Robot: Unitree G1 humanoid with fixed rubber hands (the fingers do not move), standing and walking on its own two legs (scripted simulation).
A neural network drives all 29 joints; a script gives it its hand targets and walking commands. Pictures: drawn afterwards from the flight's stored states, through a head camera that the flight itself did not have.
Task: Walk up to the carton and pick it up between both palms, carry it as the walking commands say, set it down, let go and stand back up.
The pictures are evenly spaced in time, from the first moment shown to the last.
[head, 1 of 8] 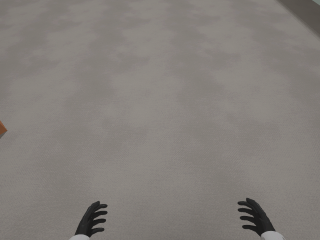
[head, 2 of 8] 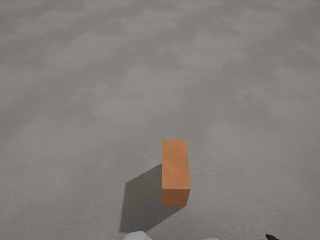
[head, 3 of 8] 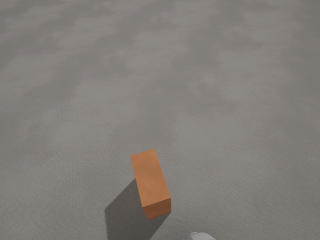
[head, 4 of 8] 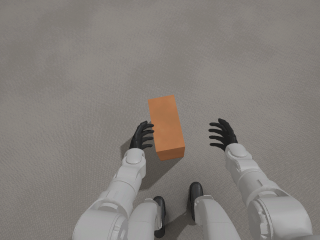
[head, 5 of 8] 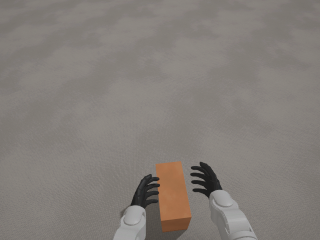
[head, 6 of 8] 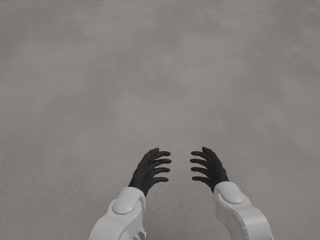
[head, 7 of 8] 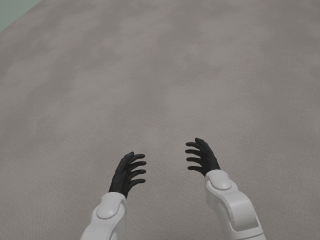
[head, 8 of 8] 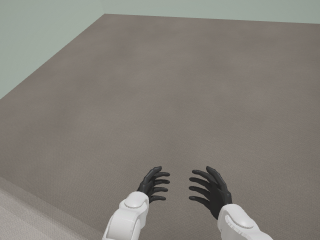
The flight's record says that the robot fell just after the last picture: yes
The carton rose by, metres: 0.03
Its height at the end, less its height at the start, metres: +0.00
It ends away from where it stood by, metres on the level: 0.89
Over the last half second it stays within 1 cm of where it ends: yes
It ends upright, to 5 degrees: yes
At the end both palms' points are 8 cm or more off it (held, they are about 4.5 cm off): yes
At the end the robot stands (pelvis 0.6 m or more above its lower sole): yes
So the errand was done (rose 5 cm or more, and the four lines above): no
